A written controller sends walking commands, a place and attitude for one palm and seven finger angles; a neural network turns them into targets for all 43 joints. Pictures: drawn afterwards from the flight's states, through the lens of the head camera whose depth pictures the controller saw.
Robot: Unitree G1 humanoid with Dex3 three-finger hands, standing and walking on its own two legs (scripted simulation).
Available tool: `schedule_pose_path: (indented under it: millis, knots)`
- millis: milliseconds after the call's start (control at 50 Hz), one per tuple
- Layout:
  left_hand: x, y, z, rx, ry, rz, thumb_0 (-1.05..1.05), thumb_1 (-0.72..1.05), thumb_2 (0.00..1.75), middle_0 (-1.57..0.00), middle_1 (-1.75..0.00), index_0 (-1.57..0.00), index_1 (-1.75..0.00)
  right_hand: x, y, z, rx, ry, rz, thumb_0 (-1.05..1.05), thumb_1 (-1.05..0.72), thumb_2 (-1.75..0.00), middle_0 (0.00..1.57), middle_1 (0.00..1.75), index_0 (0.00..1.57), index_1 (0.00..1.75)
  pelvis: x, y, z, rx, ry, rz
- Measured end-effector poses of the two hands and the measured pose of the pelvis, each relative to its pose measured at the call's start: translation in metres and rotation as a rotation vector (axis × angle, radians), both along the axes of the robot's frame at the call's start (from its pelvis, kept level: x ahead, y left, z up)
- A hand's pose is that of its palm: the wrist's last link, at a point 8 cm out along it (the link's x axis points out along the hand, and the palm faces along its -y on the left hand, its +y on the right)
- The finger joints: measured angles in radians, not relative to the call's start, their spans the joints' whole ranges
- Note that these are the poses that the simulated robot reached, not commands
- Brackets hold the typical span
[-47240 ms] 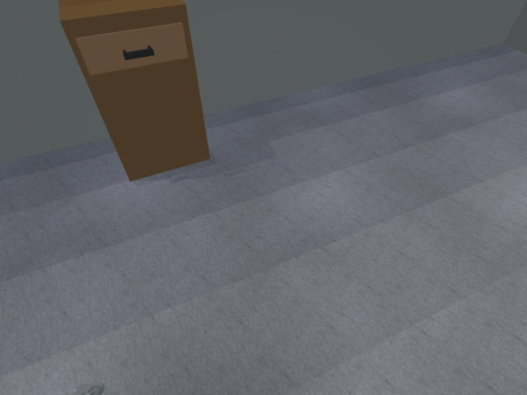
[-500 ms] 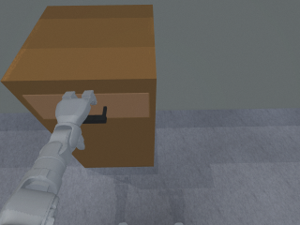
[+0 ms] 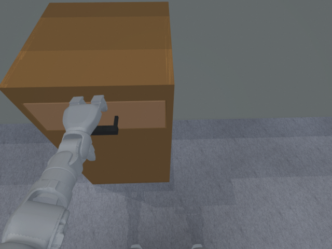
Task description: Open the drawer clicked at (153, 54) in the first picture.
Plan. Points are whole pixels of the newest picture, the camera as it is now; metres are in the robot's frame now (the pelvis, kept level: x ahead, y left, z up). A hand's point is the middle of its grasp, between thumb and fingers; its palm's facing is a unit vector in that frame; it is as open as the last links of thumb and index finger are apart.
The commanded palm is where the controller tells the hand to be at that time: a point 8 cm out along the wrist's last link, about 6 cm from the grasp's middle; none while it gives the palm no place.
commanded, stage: move the hooked fingers above the handle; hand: left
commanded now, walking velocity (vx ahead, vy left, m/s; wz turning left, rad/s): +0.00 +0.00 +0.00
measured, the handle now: (99, 124) +0.48 +0.20 -0.06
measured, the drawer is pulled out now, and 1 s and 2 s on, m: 0.00 0.00 0.00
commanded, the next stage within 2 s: lower the fingers behind the handle in 0.10 s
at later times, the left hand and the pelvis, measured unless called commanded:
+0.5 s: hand (89, 136) +0.41 +0.21 -0.02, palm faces -0.07 -0.05 -1.00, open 13.9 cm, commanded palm +0.40 +0.21 +0.03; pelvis +0.00 +0.00 -0.01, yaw +0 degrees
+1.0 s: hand (94, 138) +0.42 +0.21 -0.05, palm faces -0.05 -0.04 -1.00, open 13.9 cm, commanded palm +0.41 +0.21 +0.00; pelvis -0.01 +0.00 -0.02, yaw +0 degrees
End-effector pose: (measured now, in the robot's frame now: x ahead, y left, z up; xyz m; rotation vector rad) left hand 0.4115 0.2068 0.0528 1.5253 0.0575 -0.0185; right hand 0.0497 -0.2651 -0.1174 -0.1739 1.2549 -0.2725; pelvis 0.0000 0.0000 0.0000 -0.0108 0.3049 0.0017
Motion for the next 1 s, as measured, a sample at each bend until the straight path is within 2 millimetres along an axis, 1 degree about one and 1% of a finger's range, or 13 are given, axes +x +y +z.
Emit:
schedule_pose_path:
  millis: [80, 260, 420, 500, 600, 700, 880, 1000]
  knots:
    - [-0.001, 0.001, 0.000, -0.003, 0.003, 0.003, 0.00, -0.49, 0.30, -0.32, -1.20, -0.32, -1.21, 0.003, 0.002, 0.001, 0.004, -0.002, -0.002, 0.01, -0.91, -0.90, 0.20, 0.29, 0.20, 0.30, 0.002, 0.001, 0.001, -0.001, -0.002, -0.004]
    - [-0.010, 0.003, -0.002, -0.008, 0.008, -0.003, 0.00, -0.49, 0.30, -0.32, -1.20, -0.32, -1.20, 0.012, 0.004, 0.002, 0.008, -0.011, 0.007, 0.01, -0.91, -0.90, 0.20, 0.29, 0.20, 0.30, 0.006, 0.002, 0.003, -0.001, -0.017, -0.001]
    - [-0.013, 0.008, -0.012, -0.008, 0.024, 0.006, 0.00, -0.49, 0.30, -0.32, -1.20, -0.31, -1.20, 0.019, 0.003, 0.000, 0.001, -0.021, 0.026, 0.01, -0.91, -0.90, 0.20, 0.29, 0.20, 0.30, 0.005, 0.001, -0.001, -0.002, -0.002, 0.006]
    - [-0.014, 0.006, -0.017, -0.008, 0.017, -0.009, 0.00, -0.49, 0.30, -0.32, -1.20, -0.31, -1.20, 0.018, 0.001, -0.004, -0.004, -0.017, 0.031, 0.01, -0.91, -0.90, 0.20, 0.29, 0.20, 0.30, 0.003, 0.000, -0.005, -0.004, 0.012, 0.009]
    - [-0.013, 0.003, -0.026, -0.006, 0.003, -0.009, 0.00, -0.49, 0.30, -0.32, -1.20, -0.31, -1.20, 0.014, 0.000, -0.012, -0.005, -0.001, 0.033, 0.01, -0.91, -0.90, 0.20, 0.29, 0.20, 0.30, 0.001, 0.000, -0.011, -0.005, 0.031, 0.010]
    - [-0.008, 0.001, -0.034, 0.006, 0.000, 0.008, 0.00, -0.49, 0.30, -0.32, -1.20, -0.31, -1.20, 0.005, 0.000, -0.018, -0.004, 0.017, 0.022, 0.01, -0.91, -0.90, 0.20, 0.29, 0.20, 0.30, -0.002, -0.001, -0.016, -0.007, 0.046, 0.009]
    - [-0.005, 0.001, -0.043, 0.004, 0.022, 0.020, 0.00, -0.49, 0.30, -0.32, -1.20, -0.31, -1.20, -0.015, 0.000, -0.023, -0.008, 0.059, -0.003, 0.01, -0.91, -0.90, 0.20, 0.29, 0.20, 0.30, -0.004, -0.002, -0.020, -0.007, 0.063, 0.000]
    - [-0.006, 0.002, -0.046, 0.009, -0.001, 0.003, 0.00, -0.49, 0.30, -0.31, -1.22, -0.31, -1.20, -0.022, -0.002, -0.027, -0.016, 0.080, -0.002, 0.01, -0.91, -0.90, 0.20, 0.29, 0.20, 0.30, -0.007, -0.002, -0.025, -0.009, 0.075, 0.003]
